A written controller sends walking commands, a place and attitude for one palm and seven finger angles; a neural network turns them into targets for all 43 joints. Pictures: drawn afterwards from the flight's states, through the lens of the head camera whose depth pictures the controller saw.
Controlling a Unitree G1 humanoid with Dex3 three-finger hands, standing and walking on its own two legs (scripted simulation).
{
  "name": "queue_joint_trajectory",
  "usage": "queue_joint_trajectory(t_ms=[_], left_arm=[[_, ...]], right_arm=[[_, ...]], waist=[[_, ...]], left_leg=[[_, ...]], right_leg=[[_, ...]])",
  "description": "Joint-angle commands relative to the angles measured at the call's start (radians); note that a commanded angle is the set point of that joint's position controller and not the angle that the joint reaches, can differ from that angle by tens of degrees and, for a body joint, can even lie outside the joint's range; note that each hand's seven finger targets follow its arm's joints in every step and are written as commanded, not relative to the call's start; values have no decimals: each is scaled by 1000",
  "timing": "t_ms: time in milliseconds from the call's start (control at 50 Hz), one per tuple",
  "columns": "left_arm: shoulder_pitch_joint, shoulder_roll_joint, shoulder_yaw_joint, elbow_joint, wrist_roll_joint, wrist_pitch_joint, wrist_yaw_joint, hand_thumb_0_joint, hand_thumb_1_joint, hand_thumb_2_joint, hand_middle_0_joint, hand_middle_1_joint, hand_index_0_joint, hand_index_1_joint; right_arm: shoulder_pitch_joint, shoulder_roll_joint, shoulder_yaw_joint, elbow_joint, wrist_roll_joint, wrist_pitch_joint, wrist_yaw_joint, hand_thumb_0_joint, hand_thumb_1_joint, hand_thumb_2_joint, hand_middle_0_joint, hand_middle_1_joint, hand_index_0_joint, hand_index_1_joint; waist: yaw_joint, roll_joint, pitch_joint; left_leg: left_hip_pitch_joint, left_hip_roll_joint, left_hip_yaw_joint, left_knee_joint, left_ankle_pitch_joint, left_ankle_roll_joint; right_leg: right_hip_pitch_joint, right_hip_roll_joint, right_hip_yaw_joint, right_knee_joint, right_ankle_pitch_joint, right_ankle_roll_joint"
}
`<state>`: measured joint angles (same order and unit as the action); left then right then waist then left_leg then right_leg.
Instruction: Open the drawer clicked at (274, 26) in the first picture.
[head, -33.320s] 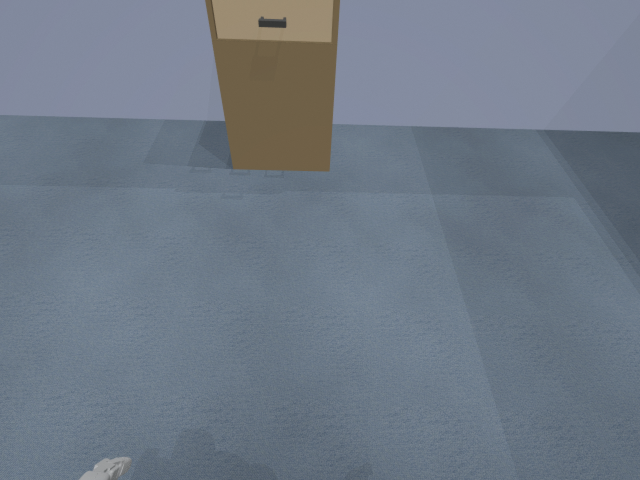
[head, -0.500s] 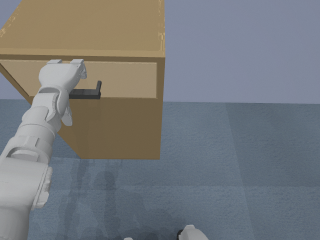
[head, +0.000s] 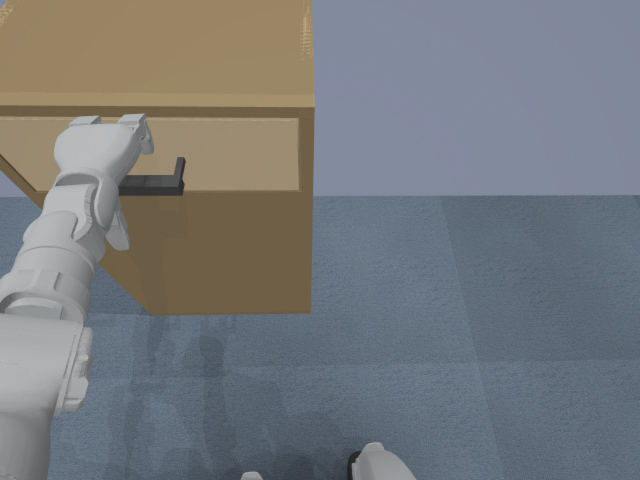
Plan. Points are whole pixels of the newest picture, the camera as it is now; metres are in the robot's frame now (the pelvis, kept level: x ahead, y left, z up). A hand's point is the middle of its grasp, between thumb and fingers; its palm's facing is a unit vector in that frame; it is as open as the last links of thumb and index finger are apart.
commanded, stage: lower the fingers behind the handle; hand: left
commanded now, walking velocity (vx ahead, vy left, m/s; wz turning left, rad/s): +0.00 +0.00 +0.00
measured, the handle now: (149, 174) +0.56 +0.23 -0.01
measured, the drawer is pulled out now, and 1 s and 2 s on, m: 0.00 0.00 0.00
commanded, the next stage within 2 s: lift the hand off the handle in 1.44 s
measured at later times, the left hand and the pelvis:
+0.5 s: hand (126, 198) +0.50 +0.25 +0.00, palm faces -0.09 +0.02 -1.00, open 13.8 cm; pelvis -0.01 +0.01 -0.02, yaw +0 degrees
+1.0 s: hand (146, 196) +0.51 +0.23 -0.01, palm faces -0.02 +0.03 -1.00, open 13.7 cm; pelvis -0.02 +0.01 -0.04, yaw +0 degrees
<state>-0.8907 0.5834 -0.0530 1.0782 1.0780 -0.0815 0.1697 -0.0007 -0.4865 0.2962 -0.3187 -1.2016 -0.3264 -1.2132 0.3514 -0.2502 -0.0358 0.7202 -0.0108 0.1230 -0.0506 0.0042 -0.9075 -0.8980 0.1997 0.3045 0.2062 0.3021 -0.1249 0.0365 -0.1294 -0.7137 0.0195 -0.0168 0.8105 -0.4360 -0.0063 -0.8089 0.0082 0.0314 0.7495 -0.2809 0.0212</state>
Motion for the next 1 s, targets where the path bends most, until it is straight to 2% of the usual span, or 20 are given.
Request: queue_joint_trajectory(t_ms=[0, 20, 60, 120, 160, 260, 280, 380, 460, 500, 560, 580, 600, 660, 720, 760, 820, 900, 920, 980], left_arm=[[-348, 242, 79, -151, 11, -90, 11, 0, -500, 300, -300, -1200, -300, -1200], [-353, 230, 74, -157, 13, -106, 20, 0, -500, 300, -300, -1200, -300, -1200], [-354, 292, 138, -196, 15, -134, 51, 0, -500, 300, -300, -1200, -300, -1200], [-375, 293, 145, -209, 36, -137, 116, 0, -500, 300, -300, -1200, -300, -1200], [-420, 348, 191, -246, 50, -131, 162, 0, -500, 300, -300, -1200, -300, -1200], [-461, 314, 182, -299, 58, -84, 227, 0, -500, 300, -300, -1200, -300, -1200], [-457, 272, 146, -273, 59, -66, 228, 0, -500, 300, -300, -1200, -300, -1200], [-516, 196, 54, -187, 48, 11, 182, 0, -500, 300, -300, -1200, -300, -1200], [-491, 185, 42, -156, 30, 2, 118, 0, -500, 300, -300, -1200, -300, -1200], [-436, 195, 58, -136, 32, -21, 101, 0, -500, 300, -300, -1200, -300, -1200], [-400, 222, 91, -119, 35, -56, 101, 0, -500, 300, -300, -1200, -300, -1200], [-371, 208, 77, -89, 45, -57, 107, 0, -500, 300, -300, -1200, -300, -1200], [-361, 233, 101, -94, 43, -59, 115, 0, -500, 300, -300, -1200, -300, -1200], [-374, 270, 131, -112, 53, -66, 149, 0, -500, 300, -300, -1200, -300, -1200], [-376, 229, 99, -98, 82, -43, 184, 0, -500, 300, -300, -1200, -300, -1200], [-397, 261, 120, -86, 74, -13, 196, 0, -500, 300, -300, -1200, -300, -1200], [-415, 252, 94, -35, 72, 36, 197, 0, -500, 300, -300, -1200, -300, -1200], [-416, 263, 87, -3, 73, 78, 173, 0, -500, 300, -300, -1200, -300, -1200], [-432, 237, 57, 9, 77, 81, 164, 0, -500, 300, -300, -1200, -300, -1200], [-413, 271, 77, 21, 71, 81, 139, 0, -500, 300, -300, -1200, -300, -1200]], right_arm=[[117, -181, -60, -57, -2, -19, -26, 0, -900, -900, 200, 300, 200, 300], [114, -176, -57, -64, -5, -22, -25, 0, -900, -900, 200, 300, 200, 300], [116, -176, -62, -66, -10, -23, -13, 0, -900, -900, 200, 300, 200, 300], [109, -173, -62, -78, -19, -34, -5, 0, -900, -900, 200, 300, 200, 300], [113, -181, -68, -70, -26, -35, 4, 0, -900, -900, 200, 300, 200, 300], [131, -186, -82, -49, -40, -40, 20, 0, -900, -900, 200, 300, 200, 300], [136, -183, -85, -44, -39, -40, 20, 0, -900, -900, 200, 300, 200, 300], [154, -189, -81, -18, -28, -33, 12, 0, -900, -900, 200, 300, 200, 300], [150, -185, -72, -18, -24, -30, 1, 0, -900, -900, 200, 300, 200, 300], [146, -183, -67, -21, -25, -30, -1, 0, -900, -900, 200, 300, 200, 300], [135, -183, -58, -30, -31, -27, 1, 0, -900, -900, 200, 300, 200, 300], [130, -180, -54, -36, -32, -27, 0, 0, -900, -900, 200, 300, 200, 300], [130, -185, -53, -40, -30, -26, 3, 0, -900, -900, 200, 300, 200, 300], [128, -188, -52, -50, -35, -27, 9, 0, -900, -900, 200, 300, 200, 300], [142, -188, -61, -48, -36, -32, 13, 0, -900, -900, 200, 300, 200, 300], [147, -200, -62, -38, -34, -24, 19, 0, -900, -900, 200, 300, 200, 300], [149, -201, -56, -38, -28, -18, 17, 0, -900, -900, 200, 300, 200, 300], [147, -208, -50, -36, -20, -7, 16, 0, -900, -900, 200, 300, 200, 300], [145, -203, -47, -40, -20, -10, 12, 0, -900, -900, 200, 300, 200, 300], [137, -207, -41, -44, -20, -11, 6, 0, -900, -900, 200, 300, 200, 300]], waist=[[-13, -2, -313], [-13, 8, -306], [12, 44, -351], [8, 61, -397], [14, 75, -471], [2, 120, -647], [-15, 124, -634], [-61, 83, -515], [-60, 73, -464], [-42, 63, -440], [-24, 74, -406], [-30, 54, -389], [-21, 46, -378], [-11, 44, -433], [-24, 37, -461], [-28, 41, -490], [-44, 9, -467], [-42, 22, -463], [-55, 16, -446], [-50, 11, -436]], left_leg=[[89, -43, 46, -59, 304, 40], [73, -43, 47, -53, 298, 38], [72, -43, 48, -33, 331, 34], [34, -45, 47, 4, 337, 32], [40, -43, 39, 29, 374, 29], [140, -34, 28, 84, 539, 19], [153, -32, 28, 85, 539, 18], [153, -25, 17, 48, 461, 21], [143, -24, 13, 34, 426, 25], [116, -26, 12, 40, 413, 26], [60, -27, 15, 51, 409, 25], [28, -28, 19, 59, 379, 28], [0, -29, 20, 63, 359, 29], [-43, -34, 25, 85, 348, 31], [-46, -31, 26, 105, 354, 30], [-39, -29, 24, 114, 378, 27], [-83, -35, 31, 111, 314, 33], [-84, -35, 29, 107, 282, 32], [-99, -37, 31, 110, 266, 35], [-129, -39, 38, 115, 228, 40]], right_leg=[[257, 30, -40, -46, 227, -48], [242, 28, -43, -35, 215, -47], [240, 31, -40, -6, 229, -54], [212, 30, -42, 35, 231, -51], [208, 30, -43, 67, 247, -51], [208, 33, -54, 108, 340, -47], [189, 34, -55, 97, 333, -43], [145, 39, -70, 53, 262, -42], [138, 39, -67, 40, 239, -48], [130, 39, -66, 51, 226, -50], [112, 36, -65, 76, 220, -56], [100, 36, -66, 86, 206, -53], [97, 36, -64, 92, 200, -55], [111, 32, -56, 122, 211, -56], [86, 32, -61, 137, 209, -52], [82, 32, -58, 148, 226, -53], [89, 28, -59, 140, 195, -44], [77, 29, -57, 138, 171, -46], [68, 28, -60, 137, 160, -43], [80, 24, -51, 137, 147, -40]])
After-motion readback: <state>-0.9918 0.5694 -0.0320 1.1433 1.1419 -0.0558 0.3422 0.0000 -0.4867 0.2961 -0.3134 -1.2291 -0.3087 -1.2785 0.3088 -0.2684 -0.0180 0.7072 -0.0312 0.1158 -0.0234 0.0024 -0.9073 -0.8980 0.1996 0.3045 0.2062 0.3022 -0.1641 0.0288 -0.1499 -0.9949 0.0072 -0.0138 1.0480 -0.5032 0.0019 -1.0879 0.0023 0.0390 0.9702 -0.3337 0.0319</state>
